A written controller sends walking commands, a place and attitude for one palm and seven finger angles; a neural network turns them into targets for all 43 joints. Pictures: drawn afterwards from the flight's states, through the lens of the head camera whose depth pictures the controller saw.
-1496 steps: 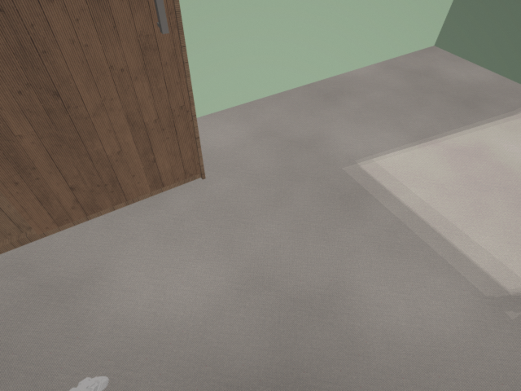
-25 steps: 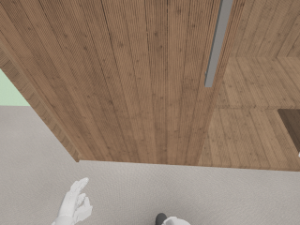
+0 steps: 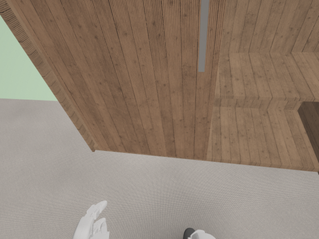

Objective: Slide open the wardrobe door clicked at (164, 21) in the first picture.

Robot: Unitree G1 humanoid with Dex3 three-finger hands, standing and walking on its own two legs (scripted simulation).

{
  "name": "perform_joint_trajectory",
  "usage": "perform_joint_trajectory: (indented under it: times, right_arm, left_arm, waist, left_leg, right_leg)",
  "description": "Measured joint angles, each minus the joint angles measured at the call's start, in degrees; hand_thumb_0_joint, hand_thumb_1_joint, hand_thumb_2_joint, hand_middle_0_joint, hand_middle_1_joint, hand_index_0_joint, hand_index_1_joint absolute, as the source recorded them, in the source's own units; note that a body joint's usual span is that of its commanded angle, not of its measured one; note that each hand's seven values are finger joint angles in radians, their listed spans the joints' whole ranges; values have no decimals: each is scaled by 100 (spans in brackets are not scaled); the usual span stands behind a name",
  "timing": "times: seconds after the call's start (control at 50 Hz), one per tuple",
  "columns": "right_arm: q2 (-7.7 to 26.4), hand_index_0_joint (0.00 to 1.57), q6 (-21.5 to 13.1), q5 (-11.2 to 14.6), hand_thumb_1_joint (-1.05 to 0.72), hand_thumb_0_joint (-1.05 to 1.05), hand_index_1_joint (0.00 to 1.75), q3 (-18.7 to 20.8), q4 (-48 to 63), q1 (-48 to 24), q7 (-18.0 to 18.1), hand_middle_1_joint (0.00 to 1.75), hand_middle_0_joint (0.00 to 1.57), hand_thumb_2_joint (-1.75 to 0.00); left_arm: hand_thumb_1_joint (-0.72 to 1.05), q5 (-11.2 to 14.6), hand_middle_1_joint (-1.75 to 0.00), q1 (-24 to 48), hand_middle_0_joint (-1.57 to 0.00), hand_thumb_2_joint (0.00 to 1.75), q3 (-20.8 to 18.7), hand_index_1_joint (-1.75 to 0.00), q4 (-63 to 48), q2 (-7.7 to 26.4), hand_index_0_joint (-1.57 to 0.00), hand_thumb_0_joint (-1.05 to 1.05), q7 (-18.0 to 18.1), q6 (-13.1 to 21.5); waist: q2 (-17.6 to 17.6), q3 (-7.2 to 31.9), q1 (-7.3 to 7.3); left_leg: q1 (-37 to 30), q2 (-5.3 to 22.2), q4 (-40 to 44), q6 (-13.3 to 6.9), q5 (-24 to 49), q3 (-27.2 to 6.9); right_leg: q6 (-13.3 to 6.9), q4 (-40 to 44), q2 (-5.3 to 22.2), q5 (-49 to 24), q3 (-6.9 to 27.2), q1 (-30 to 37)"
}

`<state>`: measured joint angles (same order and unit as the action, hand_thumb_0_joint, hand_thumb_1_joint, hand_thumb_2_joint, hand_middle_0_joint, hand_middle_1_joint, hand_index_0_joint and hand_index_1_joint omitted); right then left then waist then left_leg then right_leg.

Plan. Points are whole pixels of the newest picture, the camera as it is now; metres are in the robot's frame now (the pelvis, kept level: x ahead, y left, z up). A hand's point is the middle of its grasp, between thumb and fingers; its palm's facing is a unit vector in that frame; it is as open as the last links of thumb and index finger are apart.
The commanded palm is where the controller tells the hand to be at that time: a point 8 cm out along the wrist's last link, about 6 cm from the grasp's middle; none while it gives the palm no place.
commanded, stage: stop stepping back and stand still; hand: right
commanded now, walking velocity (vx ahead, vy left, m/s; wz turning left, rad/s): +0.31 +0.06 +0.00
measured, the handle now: (203, 32) +0.72 -0.12 +0.17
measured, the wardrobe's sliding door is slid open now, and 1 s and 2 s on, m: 0.70 0.70 0.70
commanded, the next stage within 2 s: let the arm hang, fingers relaxed in 1.28 s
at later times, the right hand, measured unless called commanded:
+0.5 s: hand out of the picture +0.09 -0.35 +0.18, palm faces +0.44 +0.77 -0.47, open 7.4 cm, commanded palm +0.04 -0.38 +0.18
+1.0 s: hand out of the picture +0.14 -0.36 +0.16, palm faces +0.40 +0.78 -0.49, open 7.4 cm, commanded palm +0.08 -0.40 +0.18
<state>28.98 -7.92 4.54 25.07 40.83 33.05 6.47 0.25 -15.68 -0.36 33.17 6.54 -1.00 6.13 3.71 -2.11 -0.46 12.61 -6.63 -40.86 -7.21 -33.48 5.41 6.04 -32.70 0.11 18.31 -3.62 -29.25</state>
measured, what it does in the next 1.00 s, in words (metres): steps to the right: left foot, then right foot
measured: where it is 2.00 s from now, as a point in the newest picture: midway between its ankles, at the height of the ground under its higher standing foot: outside the picture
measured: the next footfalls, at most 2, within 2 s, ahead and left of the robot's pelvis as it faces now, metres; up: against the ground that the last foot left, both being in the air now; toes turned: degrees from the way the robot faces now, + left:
left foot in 0.02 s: +0.00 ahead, +0.09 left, +0.00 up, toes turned +5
right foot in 0.18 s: -0.01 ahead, -0.24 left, +0.00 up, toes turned -3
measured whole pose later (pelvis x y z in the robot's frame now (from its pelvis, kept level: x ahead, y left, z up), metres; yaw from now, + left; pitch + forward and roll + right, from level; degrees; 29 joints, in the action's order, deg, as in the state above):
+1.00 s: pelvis -0.07 -0.10 -0.01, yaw +1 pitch +0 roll +1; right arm 24.0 -11.3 2.6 24.3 27.3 30.9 8.7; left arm 0.0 -13.8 0.9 38.1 10.7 1.9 6.5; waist -1.9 -1.6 -0.2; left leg 14.5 -0.7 -32.3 -1.5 -17.3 5.1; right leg 1.2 -36.1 4.8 17.7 -2.8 -17.9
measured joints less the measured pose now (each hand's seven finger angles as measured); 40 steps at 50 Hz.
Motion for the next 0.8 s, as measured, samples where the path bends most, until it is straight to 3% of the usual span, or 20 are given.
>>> perform_joint_trajectory:
  times: [0.02, 0.04, 0.06, 0.08, 0.12, 0.18, 0.26, 0.3, 0.36, 0.42, 0.46, 0.5, 0.54, 0.58, 0.64, 0.68, 0.72, 0.76, 0.8]
  right_arm:
    - [193, 21, -50, 14, -89, 2, 30, 213, 261, 301, 32, 30, 21, -90]
    - [220, 21, -142, 18, -89, 2, 30, 337, 393, 360, 21, 30, 21, -90]
    - [214, 21, -297, 3, -89, 1, 30, 361, 308, 233, 9, 30, 21, -90]
    - [214, 21, -424, -31, -89, 1, 30, 323, 49, 8, 6, 30, 21, -90]
    - [73, 22, -422, -124, -88, 1, 30, 174, -606, -561, 61, 30, 21, -90]
    - [-419, 21, -239, -157, -88, 1, 30, 89, -1294, -1054, 261, 30, 21, -90]
    - [-607, 21, -166, -107, -89, 1, 30, 151, -1505, -1058, 234, 30, 20, -90]
    - [-613, 20, -156, -158, -89, 1, 30, 58, -1286, -834, 156, 30, 20, -90]
    - [-590, 20, -254, -251, -89, 2, 30, -162, -897, -440, 108, 30, 20, -90]
    - [-340, 21, -284, -274, -89, 1, 30, -184, -808, -166, 126, 30, 21, -90]
    - [-29, 21, -241, -276, -89, 1, 30, 3, -784, -134, 174, 30, 21, -90]
    - [-128, 21, -251, -266, -89, 1, 30, 19, -928, -373, 200, 30, 21, -90]
    - [-347, 21, -271, -239, -89, 1, 30, -44, -1141, -509, 245, 30, 21, -90]
    - [-571, 21, -248, -224, -89, 1, 30, -104, -1282, -557, 297, 30, 21, -90]
    - [-760, 21, -202, -192, -89, 1, 30, -201, -1238, -691, 354, 30, 21, -90]
    - [-694, 21, -253, -178, -89, 1, 30, -156, -1236, -873, 348, 30, 21, -90]
    - [-518, 21, -287, -174, -89, 1, 30, -41, -1223, -894, 279, 30, 21, -90]
    - [-393, 21, -319, -204, -89, 2, 30, 42, -1077, -739, 236, 30, 21, -90]
    - [-347, 21, -378, -218, -89, 2, 30, 72, -887, -473, 216, 30, 21, -90]
  left_arm:
    - [90, 45, -31, -79, -21, 90, 33, -30, -62, 33, -21, 1, 15, -27]
    - [90, 44, -31, -21, -21, 90, 40, -30, -13, 154, -21, 1, 59, -57]
    - [90, -7, -31, 78, -21, 90, 37, -30, 139, 267, -21, 1, 121, -122]
    - [90, -33, -31, 119, -21, 90, 21, -30, 317, 328, -21, 1, 172, -195]
    - [91, -7, -31, 69, -21, 90, -19, -30, 580, 386, -20, 1, 264, -290]
    - [91, -14, -31, -46, -21, 90, -3, -30, 554, 595, -20, 1, 422, -205]
    - [91, -85, -30, 141, -20, 90, -5, -30, 500, 346, -20, 1, 388, 3]
    - [91, -97, -30, 74, -20, 90, 62, -30, 422, 184, -20, 1, 265, 69]
    - [91, -131, -30, -82, -20, 90, 142, -30, 289, 88, -20, 1, 160, 57]
    - [90, -131, -31, -188, -21, 90, 170, -30, 175, 68, -20, 1, 215, -63]
    - [90, -101, -31, -164, -21, 90, 172, -30, 78, 90, -21, 1, 256, -128]
    - [90, -88, -31, 92, -21, 90, 113, -30, 274, 286, -21, 1, 290, -170]
    - [90, -67, -31, 200, -21, 90, 44, -30, 503, 416, -21, 1, 311, -227]
    - [90, -44, -31, 193, -21, 90, 14, -30, 574, 488, -21, 1, 369, -265]
    - [91, -45, -31, 144, -21, 90, -24, -30, 406, 663, -20, 1, 496, -147]
    - [91, -58, -30, 303, -20, 90, -89, -30, 396, 599, -20, 1, 527, -35]
    - [91, -84, -30, 380, -20, 90, -65, -30, 399, 417, -20, 1, 469, 41]
    - [91, -92, -30, 344, -20, 90, 12, -30, 343, 277, -20, 1, 361, 101]
    - [91, -93, -30, 245, -20, 90, 92, -30, 257, 212, -20, 1, 270, 139]
  waist:
    - [330, 190, 148]
    - [361, 220, 329]
    - [215, 180, 372]
    - [89, 205, 325]
    - [7, 394, 269]
    - [-178, 577, 95]
    - [13, 207, -53]
    - [13, 149, -76]
    - [-206, 184, -29]
    - [-412, 318, -4]
    - [-225, 439, 67]
    - [-367, 302, 214]
    - [-423, 313, 257]
    - [-337, 374, 255]
    - [-317, 334, 148]
    - [-183, 91, 103]
    - [-48, -40, 33]
    - [-42, -77, -22]
    - [-159, -62, -17]
  left_leg:
    - [-128, 321, 672, -268, 356, -228]
    - [72, 465, 713, -213, 1082, -331]
    - [225, 444, 444, 43, 1332, -322]
    - [261, 444, 302, 266, 1342, -257]
    - [285, 553, 252, 446, 1236, -192]
    - [457, 719, 49, 562, 1146, -171]
    - [966, 603, -1220, 730, 800, -598]
    - [1100, 490, -1508, 735, 1005, -462]
    - [814, 368, -876, 656, 982, -35]
    - [47, 233, 384, 491, 670, 254]
    - [-299, 342, 1250, 126, 604, -146]
    - [-92, 360, 1099, 175, 1648, -183]
    - [-67, 407, 923, 327, 1591, -218]
    - [-79, 523, 861, 414, 1426, -287]
    - [117, 678, 285, 486, 997, -249]
    - [483, 668, -675, 566, 560, -480]
    - [843, 575, -1418, 630, 622, -582]
    - [1032, 556, -1445, 671, 878, -442]
    - [960, 560, -814, 698, 1057, -231]
  right_leg:
    - [-80, -1389, -222, 355, -66, -537]
    - [-206, -2649, -185, 535, 11, -880]
    - [-317, -3390, -40, 580, 168, -922]
    - [-404, -3628, 92, 593, 274, -792]
    - [-541, -3225, 315, 760, 309, -265]
    - [-718, -1111, 505, 772, 399, 935]
    - [-611, -812, 289, -8, 192, 1060]
    - [-657, -430, 330, -257, 181, 1174]
    - [-663, 55, 516, -420, 200, 1247]
    - [-659, 49, 613, -32, 213, 1073]
    - [-659, -761, 433, 562, 94, 517]
    - [-605, -2120, 413, 702, 266, 38]
    - [-620, -2614, 383, 756, 322, -46]
    - [-655, -2223, 410, 667, 201, 181]
    - [-724, -678, 441, 286, 128, 858]
    - [-702, -812, 343, -117, 53, 819]
    - [-680, -672, 291, -193, 8, 920]
    - [-666, -337, 322, -330, 28, 1048]
    - [-632, -44, 420, -452, 43, 1148]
